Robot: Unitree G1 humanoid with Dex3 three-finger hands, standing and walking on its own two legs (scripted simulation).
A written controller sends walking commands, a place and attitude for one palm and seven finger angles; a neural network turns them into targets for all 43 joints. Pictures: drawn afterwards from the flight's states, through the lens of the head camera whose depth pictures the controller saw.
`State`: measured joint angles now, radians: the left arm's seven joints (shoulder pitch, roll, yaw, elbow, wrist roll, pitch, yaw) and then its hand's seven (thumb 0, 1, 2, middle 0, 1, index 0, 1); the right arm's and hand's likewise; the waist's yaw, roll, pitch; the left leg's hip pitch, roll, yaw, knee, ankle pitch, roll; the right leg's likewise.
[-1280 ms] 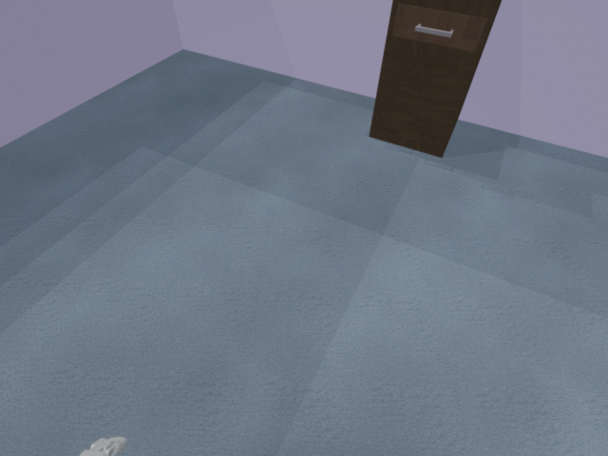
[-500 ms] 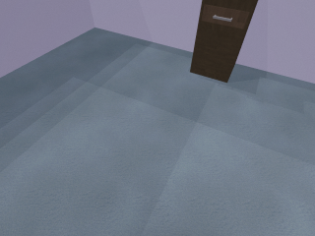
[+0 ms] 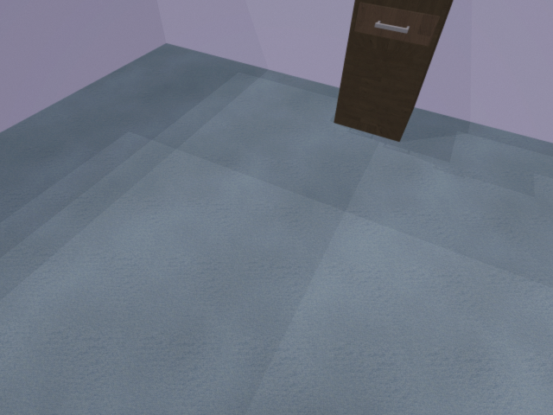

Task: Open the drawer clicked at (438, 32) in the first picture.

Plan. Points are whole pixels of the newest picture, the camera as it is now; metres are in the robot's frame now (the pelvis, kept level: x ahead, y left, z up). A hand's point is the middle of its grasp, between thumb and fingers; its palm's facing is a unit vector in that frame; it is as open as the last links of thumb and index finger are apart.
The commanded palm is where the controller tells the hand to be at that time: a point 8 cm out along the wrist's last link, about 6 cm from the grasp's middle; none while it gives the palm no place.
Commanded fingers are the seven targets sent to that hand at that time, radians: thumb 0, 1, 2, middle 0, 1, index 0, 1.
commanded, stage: look at it before walking up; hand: left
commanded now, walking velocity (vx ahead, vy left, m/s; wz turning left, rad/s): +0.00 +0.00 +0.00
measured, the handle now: (392, 26) +1.86 -0.48 -0.13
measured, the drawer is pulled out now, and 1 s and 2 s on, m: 0.00 0.00 0.00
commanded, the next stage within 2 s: walk to a spot facing it in 0.16 s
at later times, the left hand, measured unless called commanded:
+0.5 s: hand out of the picture +0.06 +0.21 -0.18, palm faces -0.07 -0.97 -0.25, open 7.4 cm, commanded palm none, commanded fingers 0.00 0.90 0.90 -0.20 -0.30 -0.20 -0.30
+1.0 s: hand out of the picture +0.15 +0.12 -0.17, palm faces -0.15 -0.98 -0.15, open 7.4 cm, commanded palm none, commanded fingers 0.00 0.90 0.90 -0.20 -0.30 -0.20 -0.30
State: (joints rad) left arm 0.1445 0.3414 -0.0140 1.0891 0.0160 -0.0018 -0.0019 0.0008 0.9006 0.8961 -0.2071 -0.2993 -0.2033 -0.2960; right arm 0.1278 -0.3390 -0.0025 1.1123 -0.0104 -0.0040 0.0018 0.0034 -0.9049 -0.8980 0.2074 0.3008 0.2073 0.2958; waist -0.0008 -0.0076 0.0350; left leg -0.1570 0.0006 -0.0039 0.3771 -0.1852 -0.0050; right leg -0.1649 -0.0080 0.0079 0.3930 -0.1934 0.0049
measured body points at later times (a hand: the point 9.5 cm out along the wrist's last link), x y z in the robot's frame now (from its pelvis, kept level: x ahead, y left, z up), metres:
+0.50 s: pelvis +0.03 +0.00 -0.01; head +0.03 +0.00 +0.44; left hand +0.07 +0.26 -0.16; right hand +0.06 -0.27 -0.15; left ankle +0.01 +0.12 -0.75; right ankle +0.01 -0.12 -0.74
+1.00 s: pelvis +0.20 -0.05 -0.01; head +0.22 -0.05 +0.44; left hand +0.16 +0.17 -0.16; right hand +0.24 -0.29 -0.15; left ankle +0.35 +0.06 -0.69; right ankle +0.07 -0.12 -0.74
